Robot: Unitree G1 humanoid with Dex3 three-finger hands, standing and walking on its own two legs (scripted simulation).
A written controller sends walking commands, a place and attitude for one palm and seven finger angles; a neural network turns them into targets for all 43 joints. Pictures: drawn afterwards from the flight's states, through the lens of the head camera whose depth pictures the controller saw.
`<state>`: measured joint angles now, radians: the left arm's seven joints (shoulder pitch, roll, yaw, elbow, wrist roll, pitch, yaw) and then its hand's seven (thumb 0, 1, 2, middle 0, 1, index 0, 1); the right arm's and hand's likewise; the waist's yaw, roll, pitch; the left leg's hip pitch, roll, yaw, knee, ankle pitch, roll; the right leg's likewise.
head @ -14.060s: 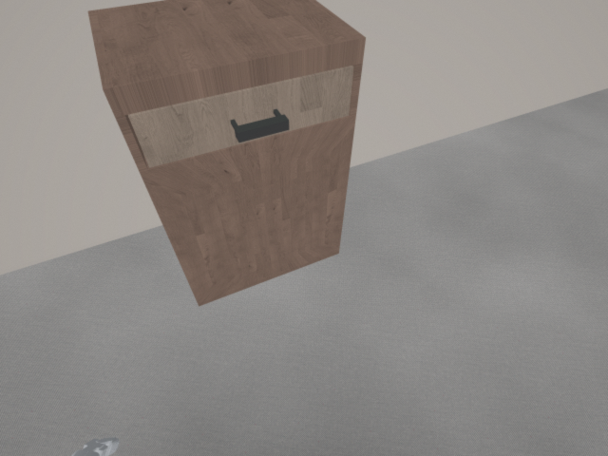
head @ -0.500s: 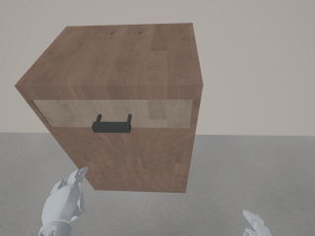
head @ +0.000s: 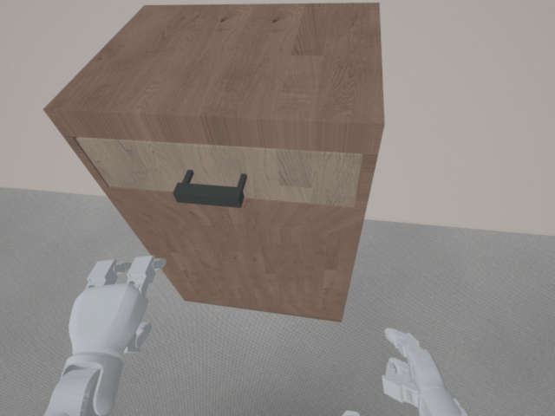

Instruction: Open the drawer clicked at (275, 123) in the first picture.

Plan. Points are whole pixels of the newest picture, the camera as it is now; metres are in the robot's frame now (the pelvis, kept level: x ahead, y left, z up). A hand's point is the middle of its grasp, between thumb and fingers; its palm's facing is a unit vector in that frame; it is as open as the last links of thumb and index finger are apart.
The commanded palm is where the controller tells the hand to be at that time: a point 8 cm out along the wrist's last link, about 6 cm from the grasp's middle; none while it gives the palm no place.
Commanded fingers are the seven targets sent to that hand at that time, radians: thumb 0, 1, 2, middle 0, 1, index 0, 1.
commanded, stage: raise the hand with hooked fingers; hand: left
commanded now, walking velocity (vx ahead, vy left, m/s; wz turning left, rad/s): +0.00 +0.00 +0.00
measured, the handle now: (212, 185) +0.50 +0.20 +0.00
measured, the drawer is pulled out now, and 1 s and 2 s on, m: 0.00 0.00 0.00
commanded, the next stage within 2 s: move the hooked fingers above the handle in 1.18 s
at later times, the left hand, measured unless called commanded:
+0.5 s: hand (116, 266) +0.28 +0.26 +0.08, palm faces +0.06 -0.09 -0.99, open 13.1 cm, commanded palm +0.26 +0.26 +0.14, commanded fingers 0.00 -0.50 0.30 -0.30 -1.20 -0.30 -1.20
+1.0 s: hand (100, 232) +0.31 +0.28 +0.11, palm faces -0.01 -0.08 -1.00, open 13.8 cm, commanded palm +0.29 +0.28 +0.17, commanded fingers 0.00 -0.50 0.30 -0.30 -1.20 -0.30 -1.20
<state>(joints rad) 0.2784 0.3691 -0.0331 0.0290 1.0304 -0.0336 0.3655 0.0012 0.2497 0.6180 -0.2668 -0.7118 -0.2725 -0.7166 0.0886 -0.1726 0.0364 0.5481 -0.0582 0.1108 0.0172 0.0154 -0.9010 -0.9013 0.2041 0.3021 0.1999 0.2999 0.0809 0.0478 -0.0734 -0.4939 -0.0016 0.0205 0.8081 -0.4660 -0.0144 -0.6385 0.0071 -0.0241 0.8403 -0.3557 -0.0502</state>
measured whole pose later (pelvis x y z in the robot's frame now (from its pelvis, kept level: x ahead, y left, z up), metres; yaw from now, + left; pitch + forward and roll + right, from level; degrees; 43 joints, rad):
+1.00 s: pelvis +0.01 +0.04 +0.04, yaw +0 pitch +3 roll +0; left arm -0.07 0.49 -0.02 0.07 0.92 -0.09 0.04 0.00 -0.49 0.30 -0.32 -1.20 -0.32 -1.20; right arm 0.18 -0.25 -0.01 0.61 -0.01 0.14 0.00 0.02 -0.90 -0.90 0.20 0.30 0.20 0.30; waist 0.08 0.07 0.00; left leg -0.19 -0.04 0.03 0.45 -0.30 0.04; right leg -0.32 -0.02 -0.01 0.47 -0.19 0.01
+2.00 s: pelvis +0.01 +0.02 +0.03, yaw +0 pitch +6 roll +1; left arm -0.32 0.42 -0.12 0.39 1.01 -0.07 0.17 0.00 -0.49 0.30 -0.32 -1.20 -0.32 -1.20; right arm 0.21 -0.26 -0.04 0.64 0.01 0.13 -0.02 0.01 -0.90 -0.90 0.20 0.30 0.20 0.30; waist 0.05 0.06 -0.03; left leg -0.31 -0.03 0.02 0.52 -0.32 0.02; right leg -0.45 -0.01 -0.01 0.56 -0.22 -0.02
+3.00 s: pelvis +0.01 +0.02 +0.02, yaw -1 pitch +13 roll +1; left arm -0.72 0.33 -0.14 0.93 1.08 -0.01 0.30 0.00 -0.49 0.30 -0.34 -1.21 -0.33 -1.23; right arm 0.28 -0.25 -0.05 0.68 -0.01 0.14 -0.03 0.01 -0.90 -0.90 0.20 0.30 0.20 0.30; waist -0.04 0.05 -0.09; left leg -0.46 -0.02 0.04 0.60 -0.35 0.02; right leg -0.60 0.00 0.00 0.62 -0.24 -0.02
